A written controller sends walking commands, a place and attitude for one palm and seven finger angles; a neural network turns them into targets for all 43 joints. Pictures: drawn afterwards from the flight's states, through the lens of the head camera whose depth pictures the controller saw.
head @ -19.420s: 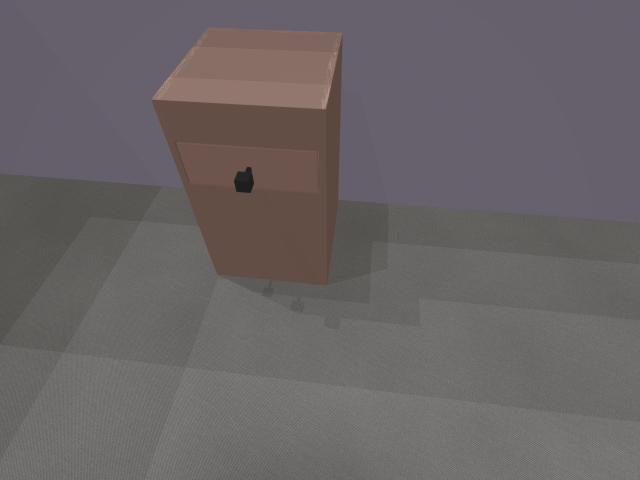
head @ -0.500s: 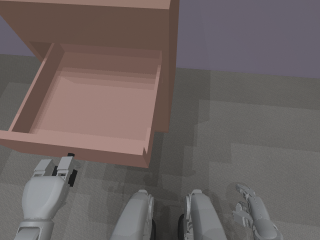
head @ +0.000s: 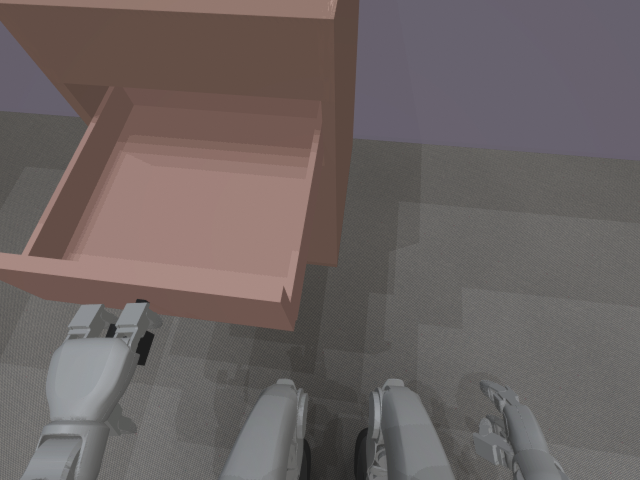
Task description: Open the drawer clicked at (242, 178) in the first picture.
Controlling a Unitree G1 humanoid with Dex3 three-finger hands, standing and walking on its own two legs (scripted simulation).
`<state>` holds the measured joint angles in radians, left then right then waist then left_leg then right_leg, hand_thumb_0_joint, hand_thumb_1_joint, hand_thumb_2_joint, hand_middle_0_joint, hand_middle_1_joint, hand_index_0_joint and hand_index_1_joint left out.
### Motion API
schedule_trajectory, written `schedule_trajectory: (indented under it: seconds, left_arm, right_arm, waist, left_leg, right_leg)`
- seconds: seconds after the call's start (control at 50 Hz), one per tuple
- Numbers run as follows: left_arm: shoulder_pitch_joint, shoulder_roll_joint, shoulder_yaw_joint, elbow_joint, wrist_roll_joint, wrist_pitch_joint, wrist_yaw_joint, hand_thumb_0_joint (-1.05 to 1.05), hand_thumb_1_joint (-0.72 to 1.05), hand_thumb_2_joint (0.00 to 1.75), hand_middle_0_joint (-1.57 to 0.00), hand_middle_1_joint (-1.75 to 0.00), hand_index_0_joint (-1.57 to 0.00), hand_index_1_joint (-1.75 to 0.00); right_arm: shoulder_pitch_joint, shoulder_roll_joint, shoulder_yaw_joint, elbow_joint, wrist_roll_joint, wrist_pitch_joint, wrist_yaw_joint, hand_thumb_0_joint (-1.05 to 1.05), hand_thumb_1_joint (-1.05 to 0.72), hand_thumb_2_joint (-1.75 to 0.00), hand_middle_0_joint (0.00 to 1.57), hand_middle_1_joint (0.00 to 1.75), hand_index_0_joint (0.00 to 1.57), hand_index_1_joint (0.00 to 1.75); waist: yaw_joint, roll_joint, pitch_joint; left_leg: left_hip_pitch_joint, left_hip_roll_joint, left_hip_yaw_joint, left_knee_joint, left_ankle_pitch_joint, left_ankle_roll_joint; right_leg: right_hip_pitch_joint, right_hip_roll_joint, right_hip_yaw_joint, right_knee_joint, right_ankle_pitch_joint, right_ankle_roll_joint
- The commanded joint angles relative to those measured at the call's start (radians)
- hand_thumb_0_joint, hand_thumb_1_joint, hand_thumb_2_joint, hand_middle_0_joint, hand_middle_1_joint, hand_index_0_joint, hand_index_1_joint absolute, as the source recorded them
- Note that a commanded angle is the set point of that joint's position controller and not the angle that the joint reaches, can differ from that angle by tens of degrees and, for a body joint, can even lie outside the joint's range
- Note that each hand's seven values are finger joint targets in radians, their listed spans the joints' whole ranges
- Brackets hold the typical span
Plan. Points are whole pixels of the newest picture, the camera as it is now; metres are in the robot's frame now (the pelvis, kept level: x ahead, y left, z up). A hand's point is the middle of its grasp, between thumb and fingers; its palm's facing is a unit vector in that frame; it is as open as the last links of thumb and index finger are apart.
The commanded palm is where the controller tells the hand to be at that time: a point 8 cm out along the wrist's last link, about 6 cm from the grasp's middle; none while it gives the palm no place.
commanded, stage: lift the hand off the handle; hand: left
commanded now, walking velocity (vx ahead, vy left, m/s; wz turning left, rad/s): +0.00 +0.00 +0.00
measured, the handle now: (133, 329) +0.29 +0.27 -0.04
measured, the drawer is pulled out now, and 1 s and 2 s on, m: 0.30 0.30 0.30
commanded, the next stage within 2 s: none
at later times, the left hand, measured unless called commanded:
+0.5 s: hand (121, 361) +0.25 +0.27 -0.04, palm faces -0.05 -0.04 -1.00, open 13.7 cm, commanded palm +0.23 +0.28 +0.01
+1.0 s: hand (93, 364) +0.24 +0.28 +0.00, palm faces -0.05 -0.06 -1.00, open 13.9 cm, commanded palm +0.22 +0.27 +0.05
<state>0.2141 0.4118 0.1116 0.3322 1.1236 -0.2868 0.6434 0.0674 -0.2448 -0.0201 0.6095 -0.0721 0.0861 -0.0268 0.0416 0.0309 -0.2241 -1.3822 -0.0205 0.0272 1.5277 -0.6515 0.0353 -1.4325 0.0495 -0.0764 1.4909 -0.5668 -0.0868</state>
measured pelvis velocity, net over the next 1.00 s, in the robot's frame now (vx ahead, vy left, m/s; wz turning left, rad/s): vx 0.01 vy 0.01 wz -0.01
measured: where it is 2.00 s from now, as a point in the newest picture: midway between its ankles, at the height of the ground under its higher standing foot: outside the picture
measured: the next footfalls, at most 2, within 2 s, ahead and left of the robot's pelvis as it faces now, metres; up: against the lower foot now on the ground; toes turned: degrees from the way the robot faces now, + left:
none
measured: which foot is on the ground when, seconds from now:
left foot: down 0.00-1.00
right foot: down 0.00-1.00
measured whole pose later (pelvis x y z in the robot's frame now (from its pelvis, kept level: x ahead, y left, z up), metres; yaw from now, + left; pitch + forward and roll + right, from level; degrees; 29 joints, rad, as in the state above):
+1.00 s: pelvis +0.01 +0.01 +0.05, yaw +0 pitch +24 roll -1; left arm 0.27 0.40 0.07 0.26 1.09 -0.21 0.61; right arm 0.10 -0.25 -0.02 0.56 -0.06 0.10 -0.03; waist 0.03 0.05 -0.20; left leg -1.17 -0.03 0.03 1.35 -0.60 0.06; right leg -1.21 0.05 -0.06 1.30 -0.51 -0.06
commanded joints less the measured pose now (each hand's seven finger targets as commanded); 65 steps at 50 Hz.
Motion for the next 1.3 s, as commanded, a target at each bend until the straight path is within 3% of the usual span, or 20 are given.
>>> schedule_trajectory:
  seconds: [0.0,0.06,0.08,0.14,0.3,0.42,0.48,0.6,0.66,0.7,0.76,0.82,0.96,1.02,1.06,1.08,1.1,1.18,1.2,1.28]
  left_arm:
    - [0.043,0.198,0.122,-0.162,-0.030,0.014,0.045,0.00,-0.50,0.30,-0.30,-1.20,-0.30,-1.20]
    - [-0.038,0.222,0.136,-0.133,-0.034,0.016,0.043,0.00,-0.50,0.30,-0.30,-1.20,-0.30,-1.20]
    - [-0.043,0.232,0.145,-0.138,-0.025,0.009,0.045,0.00,-0.50,0.30,-0.30,-1.20,-0.30,-1.20]
    - [-0.086,0.237,0.135,-0.114,-0.023,0.003,0.047,0.00,-0.50,0.30,-0.30,-1.20,-0.30,-1.20]
    - [-0.083,0.216,0.121,-0.138,-0.027,0.018,0.054,0.00,-0.50,0.30,-0.30,-1.20,-0.30,-1.20]
    - [-0.105,0.228,0.108,-0.178,-0.039,0.062,0.040,0.00,-0.50,0.30,-0.30,-1.20,-0.30,-1.20]
    - [-0.095,0.238,0.112,-0.158,-0.043,0.077,0.024,0.00,-0.50,0.30,-0.30,-1.20,-0.30,-1.20]
    - [0.011,0.201,0.095,-0.195,-0.055,0.069,0.017,0.00,-0.50,0.30,-0.30,-1.20,-0.30,-1.20]
    - [-0.015,0.178,0.070,-0.163,-0.052,0.080,0.016,0.00,-0.50,0.30,-0.30,-1.20,-0.30,-1.20]
    - [-0.013,0.172,0.059,-0.154,-0.051,0.081,0.010,0.00,-0.50,0.30,-0.30,-1.20,-0.30,-1.20]
    - [0.006,0.186,0.065,-0.208,-0.054,0.077,0.002,0.00,-0.50,0.30,-0.30,-1.20,-0.30,-1.20]
    - [0.027,0.180,0.061,-0.221,-0.052,0.072,-0.004,0.00,-0.50,0.30,-0.30,-1.20,-0.30,-1.20]
    - [0.027,0.175,0.063,-0.240,-0.040,0.075,0.014,0.00,-0.50,0.30,-0.30,-1.20,-0.30,-1.20]
    - [0.018,0.164,0.051,-0.236,-0.041,0.088,0.009,0.00,-0.50,0.30,-0.30,-1.20,-0.30,-1.20]
    - [-0.001,0.189,0.061,-0.248,-0.044,0.095,0.003,0.00,-0.50,0.30,-0.30,-1.20,-0.30,-1.20]
    - [0.006,0.182,0.052,-0.259,-0.037,0.097,0.000,0.00,-0.50,0.30,-0.30,-1.20,-0.30,-1.20]
    - [0.027,0.164,0.036,-0.262,-0.044,0.104,-0.006,0.00,-0.50,0.30,-0.30,-1.20,-0.30,-1.20]
    - [0.079,0.155,0.035,-0.260,-0.057,0.118,-0.025,0.00,-0.50,0.30,-0.30,-1.20,-0.30,-1.20]
    - [0.083,0.161,0.038,-0.263,-0.060,0.118,-0.029,0.00,-0.50,0.30,-0.30,-1.20,-0.30,-1.20]
    - [0.128,0.178,0.064,-0.287,-0.051,0.109,-0.026,0.00,-0.50,0.30,-0.30,-1.20,-0.30,-1.20]
  right_arm:
    - [-0.011,-0.109,-0.050,-0.132,0.003,-0.039,-0.002,0.00,-0.90,-0.90,0.20,0.30,0.20,0.30]
    - [-0.012,-0.113,-0.044,-0.116,0.003,-0.042,-0.010,0.00,-0.90,-0.90,0.20,0.30,0.20,0.30]
    - [-0.005,-0.113,-0.044,-0.118,0.002,-0.042,-0.011,0.00,-0.90,-0.90,0.20,0.30,0.20,0.30]
    - [-0.002,-0.116,-0.048,-0.110,0.005,-0.048,-0.014,0.00,-0.90,-0.90,0.20,0.30,0.20,0.30]
    - [0.005,-0.121,-0.055,-0.118,0.004,-0.040,-0.006,0.00,-0.90,-0.90,0.20,0.30,0.20,0.30]
    - [0.012,-0.121,-0.048,-0.127,0.016,-0.033,-0.018,0.00,-0.90,-0.90,0.20,0.30,0.20,0.30]
    - [0.010,-0.120,-0.041,-0.126,0.019,-0.028,-0.027,0.00,-0.90,-0.90,0.20,0.30,0.20,0.30]
    - [0.009,-0.120,-0.044,-0.141,0.017,-0.032,-0.025,0.00,-0.90,-0.90,0.20,0.30,0.20,0.30]
    - [0.006,-0.126,-0.042,-0.141,0.016,-0.030,-0.020,0.00,-0.90,-0.90,0.20,0.30,0.20,0.30]
    - [0.010,-0.127,-0.045,-0.144,0.017,-0.032,-0.019,0.00,-0.90,-0.90,0.20,0.30,0.20,0.30]
    - [0.014,-0.130,-0.044,-0.161,0.015,-0.034,-0.020,0.00,-0.90,-0.90,0.20,0.30,0.20,0.30]
    - [0.020,-0.127,-0.045,-0.165,0.014,-0.030,-0.016,0.00,-0.90,-0.90,0.20,0.30,0.20,0.30]
    - [0.015,-0.129,-0.044,-0.178,0.008,-0.021,-0.007,0.00,-0.90,-0.90,0.20,0.30,0.20,0.30]
    - [0.022,-0.127,-0.047,-0.183,0.011,-0.017,-0.004,0.00,-0.90,-0.90,0.20,0.30,0.20,0.30]
    - [0.021,-0.132,-0.042,-0.186,0.012,-0.015,-0.008,0.00,-0.90,-0.90,0.20,0.30,0.20,0.30]
    - [0.024,-0.126,-0.043,-0.187,0.012,-0.013,-0.007,0.00,-0.90,-0.90,0.20,0.30,0.20,0.30]
    - [0.027,-0.128,-0.047,-0.191,0.015,-0.014,-0.007,0.00,-0.90,-0.90,0.20,0.30,0.20,0.30]
    - [0.033,-0.122,-0.040,-0.198,0.019,-0.007,-0.004,0.00,-0.90,-0.90,0.20,0.30,0.20,0.30]
    - [0.029,-0.126,-0.042,-0.198,0.021,-0.006,-0.006,0.00,-0.90,-0.90,0.20,0.30,0.20,0.30]
    - [0.032,-0.119,-0.037,-0.209,0.018,-0.004,-0.002,0.00,-0.90,-0.90,0.20,0.30,0.20,0.30]
  waist:
    - [0.009,0.003,-0.376]
    - [-0.012,-0.042,-0.341]
    - [-0.003,-0.032,-0.372]
    - [-0.009,-0.025,-0.344]
    - [0.001,0.013,-0.399]
    - [-0.015,0.000,-0.392]
    - [-0.014,-0.013,-0.378]
    - [-0.003,0.030,-0.339]
    - [-0.028,-0.007,-0.294]
    - [-0.024,-0.006,-0.281]
    - [-0.013,0.025,-0.326]
    - [-0.023,0.003,-0.307]
    - [-0.022,0.033,-0.274]
    - [-0.029,0.004,-0.280]
    - [-0.024,0.022,-0.279]
    - [-0.020,0.032,-0.307]
    - [-0.020,0.036,-0.287]
    - [-0.026,-0.014,-0.282]
    - [-0.021,-0.007,-0.249]
    - [-0.010,0.015,-0.267]
  left_leg:
    - [0.197,-0.014,-0.046,-0.178,0.248,0.012]
    - [0.147,-0.007,-0.049,-0.161,0.213,0.016]
    - [0.147,-0.011,-0.044,-0.162,0.213,0.013]
    - [0.149,-0.009,-0.046,-0.160,0.195,0.013]
    - [0.220,-0.008,-0.052,-0.190,0.243,0.011]
    - [0.256,-0.003,-0.053,-0.232,0.230,0.013]
    - [0.263,-0.002,-0.048,-0.251,0.230,0.015]
    - [0.339,-0.001,-0.055,-0.295,0.283,0.008]
    - [0.329,0.004,-0.058,-0.308,0.255,0.012]
    - [0.330,0.001,-0.052,-0.315,0.236,0.012]
    - [0.384,-0.002,-0.055,-0.338,0.284,0.011]
    - [0.406,-0.002,-0.055,-0.350,0.289,0.008]
    - [0.452,0.002,-0.067,-0.381,0.307,0.005]
    - [0.459,0.000,-0.062,-0.389,0.296,0.006]
    - [0.475,0.002,-0.065,-0.403,0.303,0.008]
    - [0.495,-0.001,-0.062,-0.408,0.322,0.006]
    - [0.511,-0.001,-0.063,-0.416,0.328,0.004]
    - [0.522,0.000,-0.062,-0.436,0.349,0.007]
    - [0.519,0.001,-0.062,-0.442,0.338,0.007]
    - [0.536,-0.004,-0.053,-0.459,0.356,0.005]
  right_leg:
    - [0.371,-0.015,0.151,-0.250,0.168,0.025]
    - [0.363,-0.020,0.169,-0.263,0.126,0.031]
    - [0.364,-0.020,0.167,-0.253,0.110,0.033]
    - [0.341,-0.020,0.162,-0.261,0.084,0.032]
    - [0.345,-0.013,0.118,-0.240,0.135,0.030]
    - [0.384,-0.011,0.119,-0.289,0.119,0.038]
    - [0.406,-0.011,0.119,-0.304,0.118,0.038]
    - [0.417,-0.003,0.098,-0.321,0.179,0.026]
    - [0.404,-0.007,0.094,-0.347,0.152,0.029]
    - [0.420,-0.008,0.101,-0.364,0.138,0.029]
    - [0.452,-0.007,0.098,-0.363,0.187,0.023]
    - [0.449,-0.006,0.094,-0.379,0.189,0.028]
    - [0.440,-0.005,0.073,-0.390,0.192,0.021]
    - [0.461,-0.006,0.076,-0.410,0.189,0.028]
    - [0.477,-0.005,0.074,-0.413,0.194,0.024]
    - [0.487,-0.005,0.076,-0.412,0.208,0.026]
    - [0.497,-0.003,0.073,-0.424,0.222,0.022]
    - [0.531,-0.001,0.075,-0.445,0.252,0.029]
    - [0.538,0.000,0.078,-0.455,0.251,0.024]
    - [0.564,0.000,0.087,-0.462,0.265,0.024]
